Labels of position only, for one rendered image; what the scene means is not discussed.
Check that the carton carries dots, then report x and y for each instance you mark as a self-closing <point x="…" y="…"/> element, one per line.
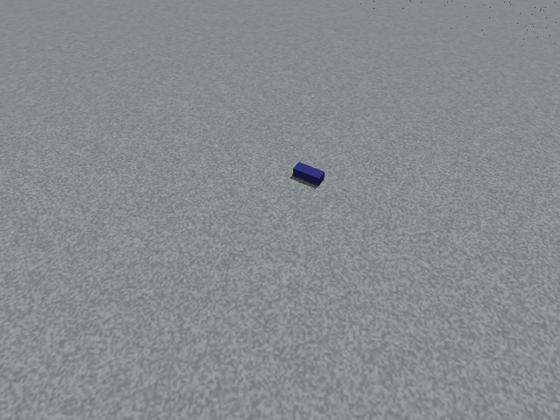
<point x="308" y="173"/>

